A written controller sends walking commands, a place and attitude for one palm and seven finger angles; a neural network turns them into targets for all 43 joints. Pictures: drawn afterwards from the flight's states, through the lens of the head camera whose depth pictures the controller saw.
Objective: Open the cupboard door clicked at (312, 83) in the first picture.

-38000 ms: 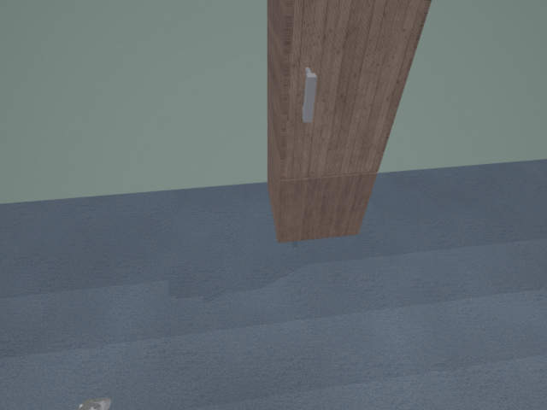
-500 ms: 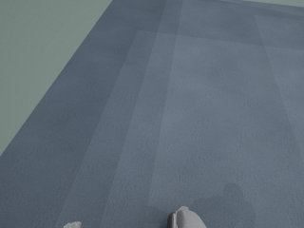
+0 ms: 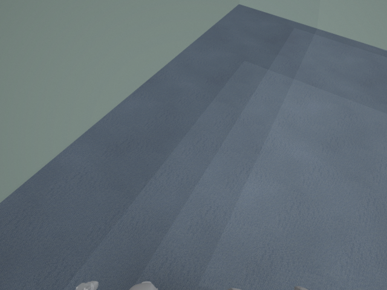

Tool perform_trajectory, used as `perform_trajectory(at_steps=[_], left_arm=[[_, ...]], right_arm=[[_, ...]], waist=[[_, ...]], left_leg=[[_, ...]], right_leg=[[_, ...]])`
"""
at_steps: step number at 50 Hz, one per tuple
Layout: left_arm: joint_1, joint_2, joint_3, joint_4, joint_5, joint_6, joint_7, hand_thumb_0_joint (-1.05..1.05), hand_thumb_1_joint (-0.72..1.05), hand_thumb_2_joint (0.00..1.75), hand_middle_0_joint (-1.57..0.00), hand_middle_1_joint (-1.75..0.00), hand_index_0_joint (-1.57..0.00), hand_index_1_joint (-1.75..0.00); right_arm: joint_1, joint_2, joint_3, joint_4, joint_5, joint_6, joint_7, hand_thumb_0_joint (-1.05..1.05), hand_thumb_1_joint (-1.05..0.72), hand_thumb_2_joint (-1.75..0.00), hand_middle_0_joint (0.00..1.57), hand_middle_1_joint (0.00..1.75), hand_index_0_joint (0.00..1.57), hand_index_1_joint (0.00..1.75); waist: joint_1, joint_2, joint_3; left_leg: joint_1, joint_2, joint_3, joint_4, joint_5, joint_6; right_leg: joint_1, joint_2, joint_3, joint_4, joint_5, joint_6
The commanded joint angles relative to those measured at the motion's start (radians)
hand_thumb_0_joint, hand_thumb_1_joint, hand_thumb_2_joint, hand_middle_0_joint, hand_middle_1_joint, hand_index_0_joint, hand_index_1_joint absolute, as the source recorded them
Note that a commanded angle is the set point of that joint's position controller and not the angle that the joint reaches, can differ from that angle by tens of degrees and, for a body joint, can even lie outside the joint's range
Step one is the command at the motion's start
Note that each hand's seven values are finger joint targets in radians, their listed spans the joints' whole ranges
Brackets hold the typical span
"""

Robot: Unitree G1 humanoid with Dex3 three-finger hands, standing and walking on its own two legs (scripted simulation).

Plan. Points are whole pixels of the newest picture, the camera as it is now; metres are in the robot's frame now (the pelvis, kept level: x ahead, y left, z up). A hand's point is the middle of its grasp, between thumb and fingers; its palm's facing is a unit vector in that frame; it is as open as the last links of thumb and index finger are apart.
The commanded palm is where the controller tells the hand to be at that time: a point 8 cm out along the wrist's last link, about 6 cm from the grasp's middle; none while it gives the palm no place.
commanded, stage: turn to face it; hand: left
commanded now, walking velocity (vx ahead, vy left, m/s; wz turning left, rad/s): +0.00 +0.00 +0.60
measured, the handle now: out of the picture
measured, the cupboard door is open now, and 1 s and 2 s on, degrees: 49 49 49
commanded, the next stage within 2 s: none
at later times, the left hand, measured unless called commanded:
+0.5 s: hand out of the picture +0.03 +0.13 -0.13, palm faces +0.31 -0.91 -0.28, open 7.4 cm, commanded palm none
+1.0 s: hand out of the picture +0.00 +0.15 -0.13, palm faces +0.58 -0.76 -0.29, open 7.4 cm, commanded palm none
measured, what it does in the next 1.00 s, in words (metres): steps to the right, turning left: right foot, then left foot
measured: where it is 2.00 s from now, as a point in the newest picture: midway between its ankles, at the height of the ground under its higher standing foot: outside the picture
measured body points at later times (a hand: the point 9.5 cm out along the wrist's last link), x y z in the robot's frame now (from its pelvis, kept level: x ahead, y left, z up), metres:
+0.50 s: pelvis +0.03 -0.08 +0.03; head +0.09 -0.09 +0.47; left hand +0.02 +0.18 -0.11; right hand +0.19 -0.30 -0.13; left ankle -0.02 +0.06 -0.64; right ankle +0.04 -0.18 -0.72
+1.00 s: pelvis +0.05 -0.09 +0.02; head +0.09 -0.06 +0.47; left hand -0.03 +0.19 -0.11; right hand +0.26 -0.25 -0.13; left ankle -0.01 +0.03 -0.72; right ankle +0.13 -0.22 -0.68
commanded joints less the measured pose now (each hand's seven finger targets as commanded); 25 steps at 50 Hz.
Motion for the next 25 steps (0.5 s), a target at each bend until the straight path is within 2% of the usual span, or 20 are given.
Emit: perform_trajectory(at_steps=[1,2,3,4,7,9,11,13,14,15,16,17,18,19,20,21,23,25], left_arm=[[-0.034,0.079,0.023,-0.111,0.011,-0.028,-0.011,0.00,0.90,0.90,-0.20,-0.30,-0.20,-0.30],[-0.009,0.074,0.023,-0.103,0.007,-0.026,-0.012,0.00,0.90,0.90,-0.20,-0.30,-0.20,-0.30],[0.006,0.071,0.020,-0.098,0.005,-0.026,-0.012,0.00,0.90,0.90,-0.20,-0.30,-0.20,-0.30],[0.008,0.072,0.016,-0.098,0.001,-0.025,-0.012,0.00,0.90,0.90,-0.20,-0.30,-0.20,-0.30],[-0.016,0.075,0.009,-0.114,-0.004,-0.022,-0.008,0.00,0.90,0.90,-0.20,-0.30,-0.20,-0.30],[-0.014,0.076,0.005,-0.124,-0.008,-0.020,-0.006,0.00,0.90,0.90,-0.20,-0.30,-0.20,-0.30],[0.028,0.081,0.006,-0.115,-0.009,-0.022,-0.005,0.00,0.90,0.90,-0.20,-0.30,-0.20,-0.30],[0.114,0.103,0.014,-0.092,-0.011,-0.030,-0.003,0.00,0.90,0.90,-0.20,-0.30,-0.20,-0.30],[0.164,0.159,0.027,-0.086,-0.002,-0.039,0.005,0.00,0.90,0.90,-0.20,-0.30,-0.20,-0.30],[0.181,0.268,0.047,-0.091,0.016,-0.048,0.012,0.00,0.90,0.90,-0.20,-0.30,-0.20,-0.30],[0.148,0.275,0.038,-0.104,0.008,-0.044,0.018,0.00,0.90,0.90,-0.20,-0.30,-0.20,-0.30],[0.075,0.232,0.023,-0.124,0.005,-0.041,0.016,0.00,0.90,0.90,-0.20,-0.30,-0.20,-0.30],[0.031,0.184,0.018,-0.130,0.004,-0.046,0.016,0.00,0.90,0.90,-0.20,-0.30,-0.20,-0.30],[0.007,0.159,0.009,-0.135,0.000,-0.047,0.016,0.00,0.90,0.90,-0.20,-0.30,-0.20,-0.30],[0.010,0.142,0.004,-0.135,-0.001,-0.048,0.018,0.00,0.90,0.90,-0.20,-0.30,-0.20,-0.30],[0.032,0.134,0.003,-0.128,0.001,-0.053,0.019,0.00,0.90,0.90,-0.20,-0.30,-0.20,-0.30],[0.105,0.145,0.010,-0.110,0.003,-0.058,0.021,0.00,0.90,0.90,-0.20,-0.30,-0.20,-0.30],[0.158,0.165,0.018,-0.086,0.006,-0.058,0.021,0.00,0.90,0.90,-0.20,-0.30,-0.20,-0.30]], right_arm=[[0.082,-0.198,-0.035,-0.052,0.007,-0.014,-0.023,0.00,-0.90,-0.90,0.20,0.30,0.20,0.30],[0.072,-0.193,-0.034,-0.057,0.009,-0.017,-0.025,0.00,-0.90,-0.90,0.20,0.30,0.20,0.30],[0.073,-0.198,-0.036,-0.058,0.010,-0.019,-0.026,0.00,-0.90,-0.90,0.20,0.30,0.20,0.30],[0.075,-0.209,-0.038,-0.058,0.012,-0.018,-0.026,0.00,-0.90,-0.90,0.20,0.30,0.20,0.30],[0.087,-0.218,-0.047,-0.052,0.010,-0.009,-0.021,0.00,-0.90,-0.90,0.20,0.30,0.20,0.30],[0.068,-0.229,-0.054,-0.055,0.008,0.003,-0.015,0.00,-0.90,-0.90,0.20,0.30,0.20,0.30],[0.027,-0.232,-0.058,-0.066,0.008,0.015,-0.011,0.00,-0.90,-0.90,0.20,0.30,0.20,0.30],[-0.021,-0.223,-0.061,-0.080,0.017,0.023,-0.009,0.00,-0.90,-0.90,0.20,0.30,0.20,0.30],[-0.034,-0.176,-0.056,-0.095,0.028,0.026,-0.005,0.00,-0.90,-0.90,0.20,0.30,0.20,0.30],[-0.042,-0.101,-0.046,-0.118,0.032,0.027,0.002,0.00,-0.90,-0.90,0.20,0.30,0.20,0.30],[-0.070,-0.144,-0.052,-0.121,0.023,0.029,0.007,0.00,-0.90,-0.90,0.20,0.30,0.20,0.30],[-0.039,-0.131,-0.050,-0.114,0.019,0.035,0.015,0.00,-0.90,-0.90,0.20,0.30,0.20,0.30],[-0.027,-0.123,-0.055,-0.078,0.016,0.048,0.018,0.00,-0.90,-0.90,0.20,0.30,0.20,0.30],[-0.010,-0.127,-0.052,-0.059,0.015,0.052,0.020,0.00,-0.90,-0.90,0.20,0.30,0.20,0.30],[-0.004,-0.114,-0.048,-0.056,0.019,0.052,0.024,0.00,-0.90,-0.90,0.20,0.30,0.20,0.30],[-0.022,-0.099,-0.041,-0.056,0.021,0.050,0.025,0.00,-0.90,-0.90,0.20,0.30,0.20,0.30],[-0.072,-0.083,-0.030,-0.064,0.026,0.046,0.026,0.00,-0.90,-0.90,0.20,0.30,0.20,0.30],[-0.113,-0.064,-0.021,-0.071,0.029,0.041,0.027,0.00,-0.90,-0.90,0.20,0.30,0.20,0.30]], waist=[[0.002,0.276,-0.096],[0.014,0.226,-0.114],[0.016,0.195,-0.143],[0.014,0.183,-0.156],[-0.004,0.172,-0.155],[-0.002,0.192,-0.132],[0.013,0.233,-0.109],[0.058,0.198,-0.106],[0.085,0.042,-0.110],[0.100,-0.281,-0.100],[0.094,-0.257,-0.060],[0.045,-0.160,-0.026],[0.020,-0.194,-0.012],[0.000,-0.208,-0.012],[0.001,-0.209,-0.029],[0.009,-0.193,-0.030],[0.044,-0.142,-0.062],[0.074,-0.129,-0.072]], left_leg=[[0.213,0.234,-0.379,-0.394,0.351,0.111],[0.241,0.206,-0.340,-0.382,0.394,0.103],[0.284,0.192,-0.321,-0.366,0.445,0.104],[0.300,0.184,-0.304,-0.358,0.463,0.106],[0.321,0.188,-0.337,-0.356,0.453,0.128],[0.260,0.180,-0.352,-0.362,0.371,0.124],[0.186,0.157,-0.370,-0.357,0.304,0.111],[0.065,0.106,-0.359,-0.296,0.210,0.069],[-0.060,0.022,-0.300,-0.180,0.052,0.013],[-0.211,-0.136,-0.104,0.092,-0.217,-0.079],[-0.183,-0.090,-0.136,0.340,-0.319,-0.067],[-0.160,-0.063,-0.160,0.440,-0.242,-0.060],[-0.165,-0.051,-0.143,0.506,-0.174,-0.073],[-0.170,-0.031,-0.123,0.532,-0.129,-0.088],[-0.167,-0.028,-0.100,0.500,-0.114,-0.097],[-0.165,-0.028,-0.078,0.444,-0.115,-0.103],[-0.142,-0.035,-0.041,0.302,-0.139,-0.110],[-0.103,-0.044,-0.005,0.162,-0.150,-0.107]], right_leg=[[-0.216,0.008,0.162,0.237,0.138,0.024],[-0.199,0.015,0.157,0.208,0.167,0.030],[-0.189,0.022,0.153,0.166,0.170,0.035],[-0.166,0.029,0.151,0.117,0.163,0.036],[-0.117,0.047,0.147,-0.039,0.126,0.038],[-0.036,0.063,0.130,-0.164,0.106,0.031],[0.064,0.092,0.110,-0.290,0.123,0.021],[0.244,0.101,0.095,-0.501,0.268,0.012],[0.366,-0.012,0.206,-0.683,0.249,-0.017],[0.404,-0.304,0.522,-0.808,0.251,-0.127],[0.251,-0.407,0.554,-0.804,0.334,-0.201],[0.169,-0.343,0.439,-0.787,0.292,-0.208],[0.153,-0.270,0.386,-0.768,0.324,-0.178],[0.184,-0.223,0.289,-0.728,0.441,-0.158],[0.231,-0.201,0.210,-0.696,0.585,-0.150],[0.279,-0.194,0.162,-0.669,0.708,-0.148],[0.383,-0.204,0.133,-0.622,0.875,-0.153],[0.441,-0.221,0.115,-0.587,0.962,-0.156]])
